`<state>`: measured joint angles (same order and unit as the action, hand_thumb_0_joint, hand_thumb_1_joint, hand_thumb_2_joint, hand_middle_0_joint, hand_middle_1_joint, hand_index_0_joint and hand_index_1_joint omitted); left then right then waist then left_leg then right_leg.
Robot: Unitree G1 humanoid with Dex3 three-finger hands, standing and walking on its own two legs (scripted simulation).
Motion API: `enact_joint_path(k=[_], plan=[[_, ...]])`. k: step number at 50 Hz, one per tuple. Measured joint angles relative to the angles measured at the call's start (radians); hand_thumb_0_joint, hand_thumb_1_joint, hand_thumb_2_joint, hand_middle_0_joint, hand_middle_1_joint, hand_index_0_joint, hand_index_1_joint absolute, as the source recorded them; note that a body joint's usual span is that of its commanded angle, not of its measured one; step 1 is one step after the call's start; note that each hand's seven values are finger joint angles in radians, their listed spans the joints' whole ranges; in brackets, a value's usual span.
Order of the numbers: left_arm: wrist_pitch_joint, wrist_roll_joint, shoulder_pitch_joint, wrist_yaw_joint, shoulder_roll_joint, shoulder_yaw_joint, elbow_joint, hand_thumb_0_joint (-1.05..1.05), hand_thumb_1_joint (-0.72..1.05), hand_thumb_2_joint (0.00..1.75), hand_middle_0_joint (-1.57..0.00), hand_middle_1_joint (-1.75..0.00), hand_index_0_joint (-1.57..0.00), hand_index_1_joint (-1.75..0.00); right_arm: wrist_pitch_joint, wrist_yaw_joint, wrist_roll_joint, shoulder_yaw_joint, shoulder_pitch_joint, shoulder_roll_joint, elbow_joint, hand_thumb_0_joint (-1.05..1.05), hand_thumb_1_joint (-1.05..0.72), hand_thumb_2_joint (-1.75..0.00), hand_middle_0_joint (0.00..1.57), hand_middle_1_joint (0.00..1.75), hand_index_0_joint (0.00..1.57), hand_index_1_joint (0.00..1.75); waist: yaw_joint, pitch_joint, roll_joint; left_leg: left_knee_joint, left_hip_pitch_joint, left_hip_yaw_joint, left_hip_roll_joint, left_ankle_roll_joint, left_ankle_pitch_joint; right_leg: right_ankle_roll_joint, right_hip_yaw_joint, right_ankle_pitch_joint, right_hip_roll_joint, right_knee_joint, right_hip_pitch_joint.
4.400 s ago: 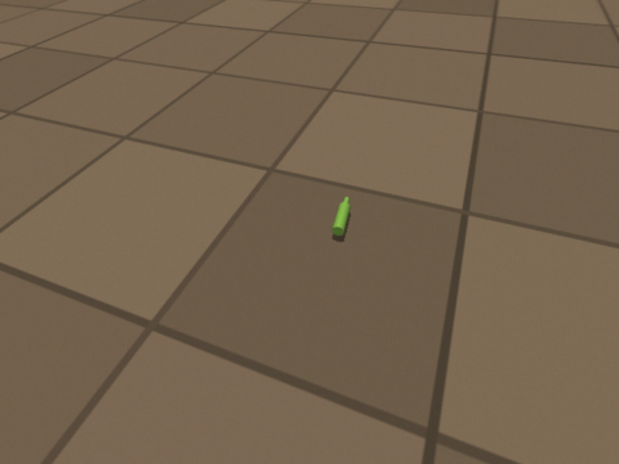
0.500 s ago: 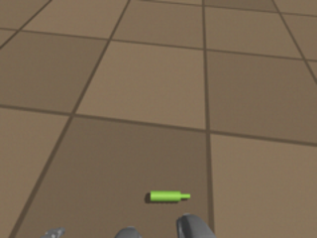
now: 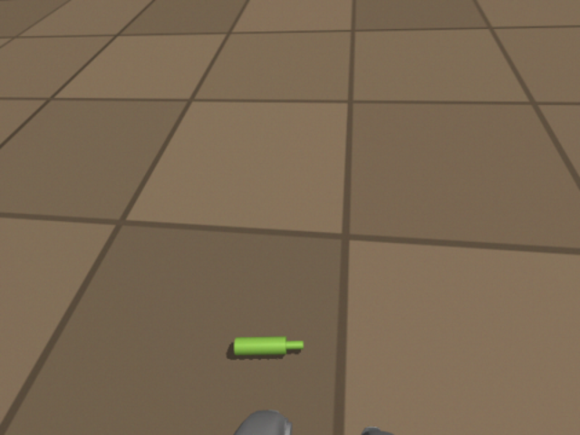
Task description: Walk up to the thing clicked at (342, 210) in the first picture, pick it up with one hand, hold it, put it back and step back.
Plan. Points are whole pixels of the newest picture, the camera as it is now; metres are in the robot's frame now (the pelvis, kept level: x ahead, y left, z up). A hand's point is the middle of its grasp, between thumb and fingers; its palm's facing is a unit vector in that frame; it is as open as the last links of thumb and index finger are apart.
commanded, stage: walk up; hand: left
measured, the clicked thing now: (269, 345) +0.50 +0.18 -0.71
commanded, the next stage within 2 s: none
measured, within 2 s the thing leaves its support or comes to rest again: neither
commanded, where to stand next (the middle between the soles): +0.10 +0.08 m, yaw +1 degrees
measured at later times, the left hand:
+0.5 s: hand out of the picture +0.00 +0.34 -0.12, palm faces +0.09 -0.92 -0.38, open 7.4 cm
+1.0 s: hand (119, 402) +0.19 +0.32 -0.12, palm faces +0.00 -0.93 -0.36, open 7.4 cm
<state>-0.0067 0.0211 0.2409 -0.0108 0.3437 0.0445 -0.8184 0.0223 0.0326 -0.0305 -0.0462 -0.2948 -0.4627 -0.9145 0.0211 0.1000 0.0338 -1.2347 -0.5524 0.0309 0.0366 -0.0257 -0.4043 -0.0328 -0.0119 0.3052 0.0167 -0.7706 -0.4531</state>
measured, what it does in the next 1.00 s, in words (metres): walks ahead: left foot, then right foot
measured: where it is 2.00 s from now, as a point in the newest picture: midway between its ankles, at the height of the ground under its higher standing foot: outside the picture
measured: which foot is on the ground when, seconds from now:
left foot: up 0.00-0.36, down 0.38-0.86, up 0.88-1.00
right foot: down 0.00-0.40, up 0.42-0.78, down 0.80-1.00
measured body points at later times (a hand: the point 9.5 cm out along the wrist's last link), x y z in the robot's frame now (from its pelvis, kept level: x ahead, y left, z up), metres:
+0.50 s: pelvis -0.03 +0.05 +0.03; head -0.04 +0.07 +0.48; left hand +0.00 +0.38 -0.10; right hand -0.01 -0.28 -0.08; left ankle -0.07 +0.14 -0.71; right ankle +0.05 -0.09 -0.65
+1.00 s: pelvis +0.08 +0.07 +0.02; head +0.12 +0.06 +0.47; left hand +0.19 +0.37 -0.09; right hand +0.13 -0.23 -0.11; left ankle +0.02 +0.20 -0.65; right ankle +0.13 -0.05 -0.71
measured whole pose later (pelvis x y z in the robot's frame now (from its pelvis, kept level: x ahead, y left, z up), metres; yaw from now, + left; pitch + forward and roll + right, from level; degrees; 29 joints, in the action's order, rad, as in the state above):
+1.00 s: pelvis +0.08 +0.07 +0.02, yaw +1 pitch -2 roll +1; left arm 0.04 0.00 0.12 0.01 0.34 0.02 -0.90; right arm -0.01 0.01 0.00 -0.02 -0.25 -0.36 -0.93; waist 0.00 0.14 0.00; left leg -1.03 -0.34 0.02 0.00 -0.01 -0.55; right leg -0.03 -0.01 0.24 -0.03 -0.58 -0.31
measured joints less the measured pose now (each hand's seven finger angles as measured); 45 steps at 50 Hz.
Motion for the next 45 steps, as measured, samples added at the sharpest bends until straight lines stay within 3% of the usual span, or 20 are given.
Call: enact_joint_path(k=[5,8,17,19,20,22,25,28,32,35,40,41,43,45], plan=[[0.038,-0.006,0.052,0.035,0.021,0.023,-0.049,0.01,0.90,0.90,-0.21,-0.30,-0.21,-0.30,0.025,-0.040,-0.021,-0.008,-0.025,0.011,-0.012,0.01,-0.90,-0.90,0.21,0.30,0.20,0.30,0.000,-0.018,0.028,0.079,0.046,0.078,-0.007,0.010,0.033,-0.003,-0.036,-0.049,-0.014,0.074,0.043],[0.043,0.000,0.069,0.038,0.037,0.036,-0.067,0.01,0.90,0.90,-0.21,-0.30,-0.21,-0.30,0.029,-0.055,-0.017,-0.020,-0.034,0.002,-0.021,0.01,-0.90,-0.90,0.21,0.30,0.20,0.30,0.003,-0.027,0.038,0.147,0.070,0.083,-0.025,0.013,0.028,-0.004,-0.043,-0.067,-0.037,0.106,0.060],[0.016,0.014,0.056,0.013,0.090,0.050,-0.091,0.01,0.90,0.90,-0.21,-0.30,-0.21,-0.30,0.023,-0.075,0.005,-0.027,-0.059,0.011,-0.053,0.01,-0.90,-0.90,0.21,0.30,0.20,0.30,0.024,-0.089,-0.004,0.446,0.247,-0.044,-0.042,0.006,-0.094,0.018,-0.033,-0.089,-0.092,0.153,0.055],[0.004,0.011,0.046,0.011,0.095,0.044,-0.095,0.01,0.90,0.90,-0.21,-0.30,-0.21,-0.30,0.013,-0.075,0.005,-0.029,-0.066,0.016,-0.052,0.01,-0.90,-0.90,0.21,0.30,0.20,0.30,0.014,-0.101,-0.009,0.576,0.323,-0.073,-0.037,-0.008,-0.053,0.031,-0.038,-0.047,-0.093,0.124,0.038],[-0.004,0.008,0.041,0.013,0.098,0.042,-0.098,0.01,0.90,0.90,-0.21,-0.30,-0.20,-0.30,0.007,-0.072,-0.001,-0.032,-0.061,0.028,-0.055,0.01,-0.90,-0.90,0.21,0.30,0.20,0.30,0.008,-0.096,-0.031,0.608,0.341,-0.085,-0.022,-0.013,-0.001,0.037,-0.018,0.028,-0.098,0.083,0.024],[-0.018,-0.004,0.047,0.019,0.087,0.034,-0.111,0.01,0.90,0.90,-0.21,-0.30,-0.20,-0.30,0.001,-0.065,-0.015,-0.027,-0.066,0.047,-0.046,0.01,-0.90,-0.90,0.21,0.30,0.20,0.30,-0.011,-0.106,-0.047,0.616,0.349,-0.096,-0.019,-0.019,0.011,0.037,0.033,0.135,-0.061,-0.050,-0.021],[-0.010,-0.016,0.044,0.003,0.075,0.017,-0.132,0.01,0.90,0.90,-0.21,-0.30,-0.20,-0.30,-0.022,-0.062,-0.011,-0.015,-0.087,0.073,-0.043,0.01,-0.90,-0.90,0.21,0.30,0.20,0.30,-0.061,-0.105,-0.056,0.697,0.393,-0.072,-0.022,-0.030,0.050,0.033,0.073,0.081,-0.009,-0.181,-0.068],[0.010,-0.027,0.038,-0.012,0.077,0.015,-0.127,0.01,0.90,0.90,-0.21,-0.30,-0.20,-0.30,-0.042,-0.057,-0.010,-0.009,-0.099,0.092,-0.042,0.01,-0.90,-0.90,0.21,0.30,0.20,0.30,-0.067,-0.077,-0.087,0.782,0.446,-0.079,-0.018,-0.022,0.095,0.031,0.114,-0.003,0.007,-0.233,-0.103],[0.012,-0.028,0.048,-0.019,0.072,0.013,-0.134,0.01,0.90,0.90,-0.21,-0.30,-0.20,-0.30,-0.049,-0.053,-0.007,-0.015,-0.095,0.089,-0.036,0.01,-0.90,-0.90,0.21,0.30,0.20,0.30,-0.061,-0.050,-0.104,0.832,0.496,-0.112,-0.015,-0.031,0.090,0.049,0.114,-0.066,-0.005,-0.161,-0.095],[0.010,-0.025,0.040,-0.017,0.066,0.005,-0.145,0.01,0.90,0.90,-0.21,-0.30,-0.20,-0.30,-0.052,-0.046,-0.007,-0.021,-0.086,0.081,-0.020,0.01,-0.90,-0.90,0.21,0.30,0.20,0.30,-0.062,-0.025,-0.103,0.825,0.513,-0.133,-0.009,-0.034,0.061,0.051,0.092,-0.085,-0.026,-0.044,-0.057],[0.018,-0.020,-0.018,-0.004,0.050,-0.010,-0.143,0.01,0.90,0.90,-0.21,-0.30,-0.20,-0.30,-0.038,-0.035,0.000,-0.015,-0.058,0.075,0.004,0.01,-0.90,-0.90,0.21,0.30,0.20,0.30,-0.063,0.022,-0.078,0.716,0.501,-0.162,-0.011,-0.025,-0.044,0.024,-0.005,-0.091,-0.031,0.171,0.050],[0.023,-0.019,-0.040,0.002,0.039,-0.010,-0.145,0.01,0.90,0.90,-0.21,-0.30,-0.20,-0.30,-0.034,-0.032,0.006,-0.014,-0.047,0.071,0.003,0.01,-0.90,-0.90,0.21,0.30,0.20,0.30,-0.066,0.038,-0.053,0.671,0.493,-0.159,-0.028,-0.022,-0.076,0.014,-0.016,-0.147,-0.014,0.196,0.069],[0.037,-0.014,-0.086,0.007,0.017,-0.012,-0.135,0.01,0.90,0.90,-0.21,-0.30,-0.20,-0.30,-0.025,-0.025,0.022,-0.010,-0.019,0.074,-0.008,0.01,-0.90,-0.90,0.21,0.30,0.20,0.30,-0.071,0.073,0.002,0.525,0.443,-0.127,-0.070,-0.012,-0.083,0.007,-0.047,-0.129,0.014,0.194,0.094],[0.050,-0.022,-0.110,0.011,0.017,-0.012,-0.102,0.01,0.90,0.90,-0.21,-0.30,-0.20,-0.30,-0.018,-0.020,0.031,0.008,0.001,0.098,-0.011,0.01,-0.90,-0.90,0.21,0.30,0.20,0.30,-0.044,0.079,-0.022,0.327,0.355,-0.082,-0.032,0.012,-0.118,-0.004,-0.026,-0.093,-0.003,0.164,0.092]])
